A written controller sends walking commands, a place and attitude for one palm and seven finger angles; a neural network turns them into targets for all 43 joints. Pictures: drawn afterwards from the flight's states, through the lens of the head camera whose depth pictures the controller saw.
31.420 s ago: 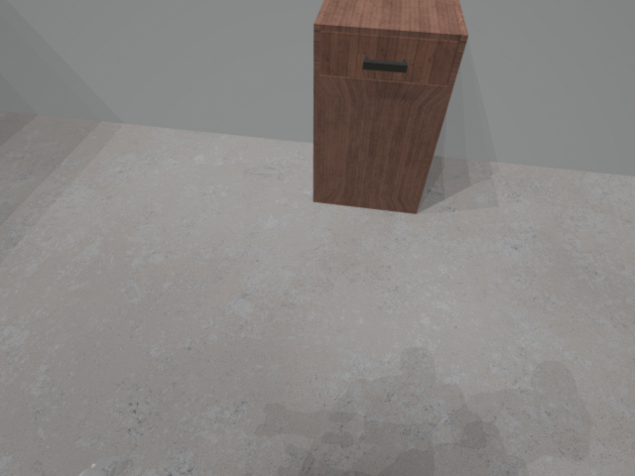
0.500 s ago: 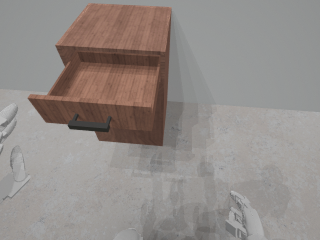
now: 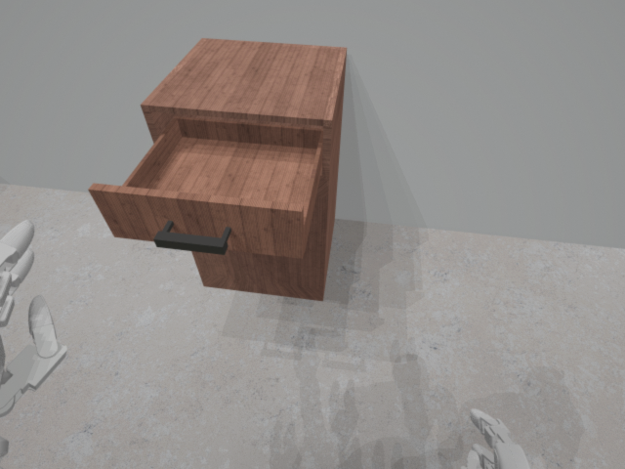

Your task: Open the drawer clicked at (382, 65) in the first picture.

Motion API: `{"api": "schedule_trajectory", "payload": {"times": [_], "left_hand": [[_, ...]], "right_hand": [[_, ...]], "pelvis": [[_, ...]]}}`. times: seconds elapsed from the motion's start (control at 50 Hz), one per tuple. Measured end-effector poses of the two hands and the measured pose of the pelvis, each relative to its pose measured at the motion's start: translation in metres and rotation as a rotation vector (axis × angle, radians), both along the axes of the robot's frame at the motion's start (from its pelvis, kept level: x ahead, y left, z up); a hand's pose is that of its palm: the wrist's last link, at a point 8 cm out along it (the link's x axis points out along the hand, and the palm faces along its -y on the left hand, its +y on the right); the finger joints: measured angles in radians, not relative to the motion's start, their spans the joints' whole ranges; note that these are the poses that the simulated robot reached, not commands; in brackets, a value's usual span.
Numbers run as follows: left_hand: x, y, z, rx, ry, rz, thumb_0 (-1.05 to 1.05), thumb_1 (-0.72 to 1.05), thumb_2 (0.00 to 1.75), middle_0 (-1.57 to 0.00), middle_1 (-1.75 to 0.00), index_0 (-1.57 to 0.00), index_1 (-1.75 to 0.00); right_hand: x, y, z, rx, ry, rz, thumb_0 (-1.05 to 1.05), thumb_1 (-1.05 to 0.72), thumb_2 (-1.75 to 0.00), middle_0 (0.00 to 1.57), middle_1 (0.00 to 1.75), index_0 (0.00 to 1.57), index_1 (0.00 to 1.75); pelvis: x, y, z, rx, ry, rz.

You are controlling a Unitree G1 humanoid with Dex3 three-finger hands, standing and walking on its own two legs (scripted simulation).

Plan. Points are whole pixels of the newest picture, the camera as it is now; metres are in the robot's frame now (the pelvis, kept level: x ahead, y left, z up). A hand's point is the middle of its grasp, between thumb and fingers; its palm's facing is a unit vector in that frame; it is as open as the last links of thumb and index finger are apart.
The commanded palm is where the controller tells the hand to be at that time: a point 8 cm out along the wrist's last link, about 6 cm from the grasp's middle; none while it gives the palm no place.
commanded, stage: let the arm hang, fingers relaxed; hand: left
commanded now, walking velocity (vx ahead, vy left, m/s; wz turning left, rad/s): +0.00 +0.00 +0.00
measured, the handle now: (194, 235) +0.55 +0.27 -0.08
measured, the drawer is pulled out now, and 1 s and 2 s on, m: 0.30 0.30 0.30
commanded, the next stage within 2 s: look to check the result in 1.18 s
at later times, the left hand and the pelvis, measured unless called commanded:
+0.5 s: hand out of the picture +0.00 +0.19 -0.17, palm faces +0.09 -0.97 -0.21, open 7.0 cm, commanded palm none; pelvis +0.01 +0.00 +0.00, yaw +2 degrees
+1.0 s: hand out of the picture +0.02 +0.18 -0.17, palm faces +0.06 -0.98 -0.20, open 7.3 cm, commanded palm none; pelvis +0.02 +0.01 +0.01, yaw +1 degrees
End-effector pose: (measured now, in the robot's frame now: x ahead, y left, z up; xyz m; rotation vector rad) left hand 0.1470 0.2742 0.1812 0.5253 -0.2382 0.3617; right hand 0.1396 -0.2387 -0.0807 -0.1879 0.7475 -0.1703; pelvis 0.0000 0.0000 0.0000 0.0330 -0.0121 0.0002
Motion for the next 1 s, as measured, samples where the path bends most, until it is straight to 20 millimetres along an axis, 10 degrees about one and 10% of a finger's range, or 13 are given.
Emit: {"api": "schedule_trajectory", "payload": {"times": [0.12, 0.22, 0.3, 0.36, 0.62, 1.0], "left_hand": [[0.011, 0.000, -0.028, -0.004, 0.102, -0.033, 0.01, 0.89, 0.89, -0.21, -0.30, -0.21, -0.30], [0.016, 0.010, -0.181, -0.276, 0.674, 0.106, 0.00, 0.90, 0.90, -0.20, -0.30, -0.20, -0.30], [-0.036, -0.024, -0.282, -0.472, 1.121, 0.144, 0.00, 0.91, 0.89, -0.19, -0.30, -0.19, -0.30], [-0.084, -0.051, -0.316, -0.587, 1.337, 0.175, 0.00, 0.93, 0.89, -0.20, -0.30, -0.20, -0.30], [-0.187, -0.036, -0.313, -0.609, 1.648, 0.363, -0.01, 0.94, 0.89, -0.20, -0.30, -0.20, -0.30], [-0.137, -0.049, -0.317, -0.601, 1.542, 0.273, 0.01, 0.93, 0.89, -0.20, -0.30, -0.20, -0.30]], "right_hand": [[0.012, 0.012, -0.005, 0.021, -0.019, 0.067, 0.01, -0.90, -0.89, 0.21, 0.30, 0.20, 0.30], [0.006, 0.017, -0.043, 0.065, 0.160, 0.107, 0.01, -0.90, -0.89, 0.21, 0.30, 0.20, 0.30], [-0.025, 0.019, -0.051, 0.070, 0.295, 0.064, 0.01, -0.90, -0.89, 0.21, 0.30, 0.20, 0.30], [-0.059, 0.019, -0.051, 0.057, 0.412, 0.032, 0.01, -0.90, -0.89, 0.20, 0.30, 0.20, 0.30], [-0.156, 0.015, -0.053, 0.043, 0.755, -0.060, 0.01, -0.92, -0.89, 0.20, 0.30, 0.20, 0.30], [-0.149, 0.066, -0.065, 0.173, 0.692, -0.073, 0.00, -0.91, -0.89, 0.20, 0.30, 0.20, 0.30]], "pelvis": [[0.002, 0.003, -0.004, -0.015, 0.005, 0.033], [0.005, 0.003, -0.011, -0.012, 0.003, 0.060], [0.006, 0.002, -0.009, -0.011, -0.017, 0.045], [0.007, 0.001, -0.004, -0.022, -0.019, 0.036], [0.014, 0.005, 0.008, -0.037, -0.012, 0.030], [0.017, 0.010, 0.008, -0.030, -0.023, 0.014]]}}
